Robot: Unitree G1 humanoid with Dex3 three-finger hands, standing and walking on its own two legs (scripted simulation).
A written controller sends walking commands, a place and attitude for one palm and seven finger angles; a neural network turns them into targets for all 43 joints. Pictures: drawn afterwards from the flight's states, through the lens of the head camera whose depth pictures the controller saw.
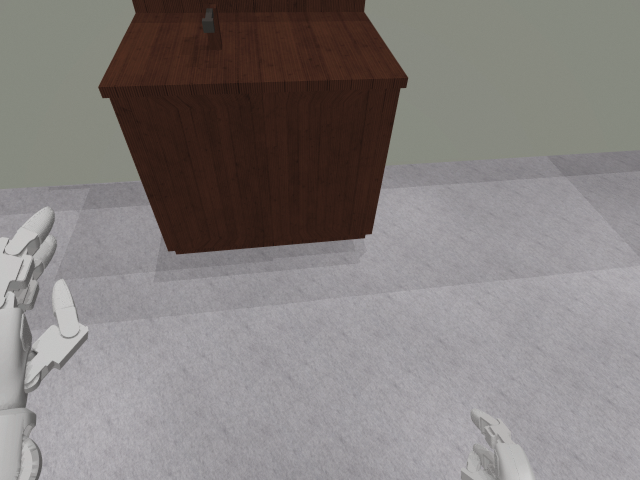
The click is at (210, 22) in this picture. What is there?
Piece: tap's lever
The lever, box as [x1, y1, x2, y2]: [202, 18, 214, 32]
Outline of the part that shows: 202,18 204,32 214,32 212,18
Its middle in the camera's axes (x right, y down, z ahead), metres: -0.30 -0.57 +1.03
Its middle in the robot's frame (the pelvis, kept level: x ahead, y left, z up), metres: +1.14 +0.38 +0.10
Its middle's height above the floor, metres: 0.87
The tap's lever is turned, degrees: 0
